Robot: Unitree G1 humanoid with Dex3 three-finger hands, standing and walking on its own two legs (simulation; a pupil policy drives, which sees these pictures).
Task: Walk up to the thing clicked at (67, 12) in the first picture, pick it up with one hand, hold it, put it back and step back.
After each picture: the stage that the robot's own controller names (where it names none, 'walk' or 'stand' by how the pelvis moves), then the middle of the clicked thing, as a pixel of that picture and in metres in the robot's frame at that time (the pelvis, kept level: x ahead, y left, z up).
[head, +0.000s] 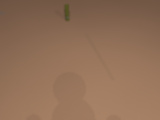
stand; (67, 12) +2.20 +0.24 -0.65
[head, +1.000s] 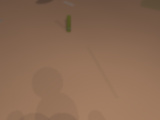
walk; (68, 23) +2.07 +0.16 -0.64
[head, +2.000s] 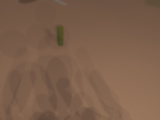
walk; (60, 36) +1.48 +0.17 -0.65
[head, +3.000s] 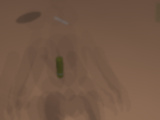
walk; (59, 67) +1.05 +0.19 -0.65
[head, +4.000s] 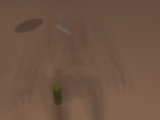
walk; (57, 94) +0.72 +0.19 -0.64
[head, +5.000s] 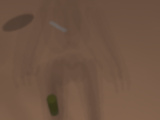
stand; (53, 105) +0.55 +0.19 -0.64
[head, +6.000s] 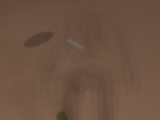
stand; out of the picture +0.50 +0.17 -0.65
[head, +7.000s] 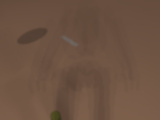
stand; out of the picture +0.48 +0.20 -0.65
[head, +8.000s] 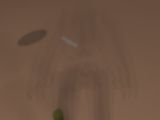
stand; out of the picture +0.51 +0.19 -0.66
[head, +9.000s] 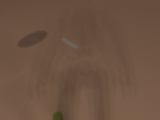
stand; out of the picture +0.50 +0.19 -0.66
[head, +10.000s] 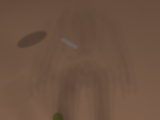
stand; out of the picture +0.49 +0.19 -0.66
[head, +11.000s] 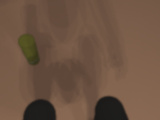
go down; (30, 51) +0.55 +0.21 -0.35
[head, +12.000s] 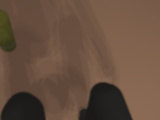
close in; (4, 34) +0.57 +0.25 -0.26
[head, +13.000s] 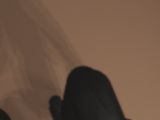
close in; out of the picture +0.53 +0.31 -0.17
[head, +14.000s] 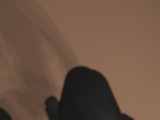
close; out of the picture +0.53 +0.32 -0.18
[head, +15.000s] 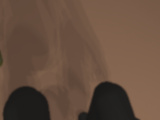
lift; out of the picture +0.41 +0.28 -0.09
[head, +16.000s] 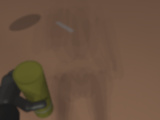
hold; (37, 94) +0.32 +0.15 +0.05
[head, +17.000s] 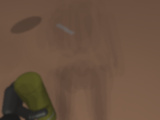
hold; (39, 103) +0.30 +0.16 +0.01
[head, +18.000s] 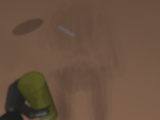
hold; (41, 102) +0.30 +0.15 +0.01
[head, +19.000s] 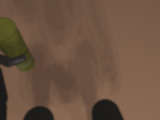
crouch; (16, 50) +0.47 +0.18 -0.05
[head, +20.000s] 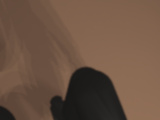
lower; out of the picture +0.49 +0.29 -0.18
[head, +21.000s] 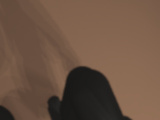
lower; out of the picture +0.48 +0.30 -0.18
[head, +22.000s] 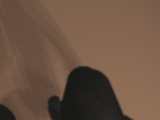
lower; out of the picture +0.48 +0.30 -0.18
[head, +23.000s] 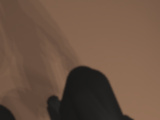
lower; out of the picture +0.48 +0.30 -0.18
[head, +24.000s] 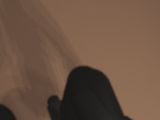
loosen; out of the picture +0.48 +0.30 -0.18
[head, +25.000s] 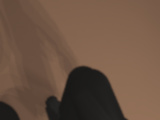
withdraw; out of the picture +0.49 +0.29 -0.18
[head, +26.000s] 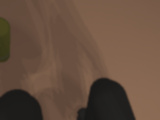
stand; out of the picture +0.49 +0.25 -0.21
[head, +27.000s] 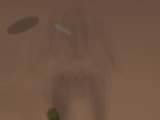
stand; out of the picture +0.46 +0.17 -0.57
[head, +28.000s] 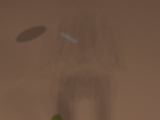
stand; out of the picture +0.46 +0.18 -0.60
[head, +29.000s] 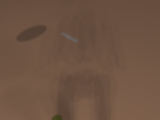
stand; out of the picture +0.45 +0.17 -0.60
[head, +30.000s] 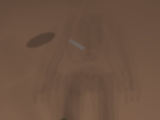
walk; out of the picture +0.46 +0.16 -0.66
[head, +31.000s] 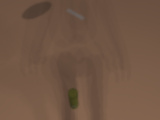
walk; (73, 99) +0.54 +0.08 -0.64
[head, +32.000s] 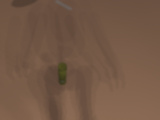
walk; (62, 74) +0.77 +0.12 -0.63
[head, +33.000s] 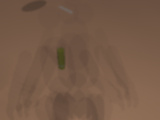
stand; (61, 59) +1.08 +0.21 -0.64
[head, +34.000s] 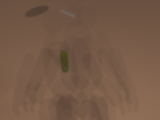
stand; (64, 62) +1.08 +0.20 -0.64
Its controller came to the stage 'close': yes
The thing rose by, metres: 0.67
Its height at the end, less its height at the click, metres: +0.00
